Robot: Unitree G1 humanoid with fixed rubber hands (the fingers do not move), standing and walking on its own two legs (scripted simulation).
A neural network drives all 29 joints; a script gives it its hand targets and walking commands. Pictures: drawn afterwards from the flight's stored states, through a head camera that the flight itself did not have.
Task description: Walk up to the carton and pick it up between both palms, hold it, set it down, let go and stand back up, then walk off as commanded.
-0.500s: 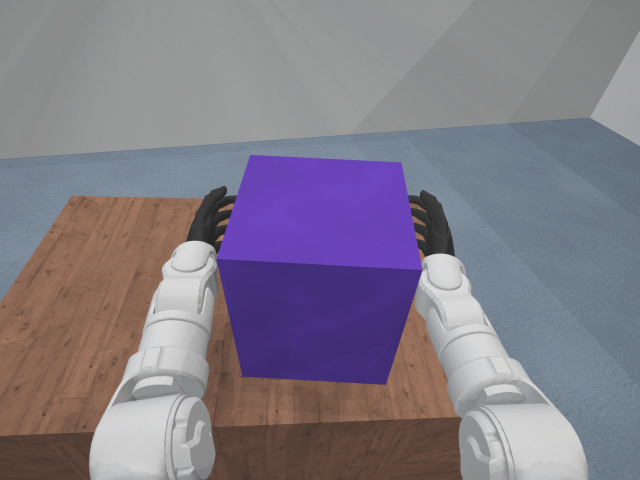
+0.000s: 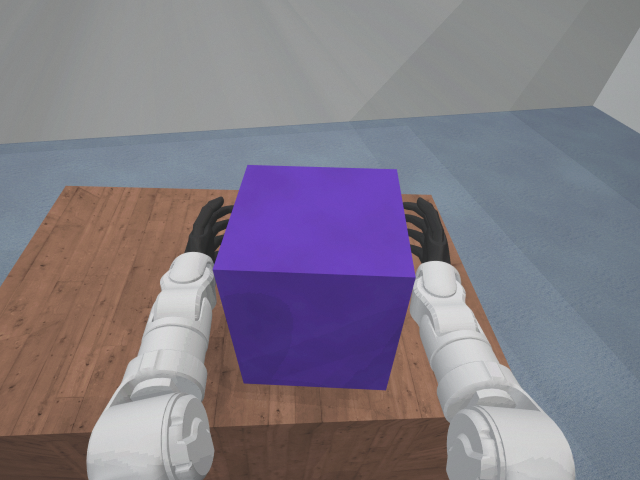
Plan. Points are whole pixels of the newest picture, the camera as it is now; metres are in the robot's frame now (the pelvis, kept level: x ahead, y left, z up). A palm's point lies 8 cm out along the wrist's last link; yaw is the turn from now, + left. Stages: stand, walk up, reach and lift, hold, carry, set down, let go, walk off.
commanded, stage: set down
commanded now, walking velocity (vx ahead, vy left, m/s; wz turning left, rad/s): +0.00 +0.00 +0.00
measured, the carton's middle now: (317, 279) +0.40 +0.01 +0.04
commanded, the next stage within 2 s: none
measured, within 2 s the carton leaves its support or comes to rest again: neither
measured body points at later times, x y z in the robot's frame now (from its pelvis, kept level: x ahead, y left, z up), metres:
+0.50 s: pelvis +0.00 +0.00 +0.00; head +0.02 +0.04 +0.45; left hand +0.42 +0.16 +0.06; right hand +0.40 -0.14 +0.09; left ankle -0.03 +0.11 -0.75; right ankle -0.02 -0.16 -0.75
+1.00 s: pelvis +0.00 +0.00 +0.00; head +0.03 +0.04 +0.44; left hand +0.41 +0.16 +0.04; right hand +0.40 -0.14 +0.07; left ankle -0.03 +0.11 -0.75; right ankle -0.02 -0.16 -0.75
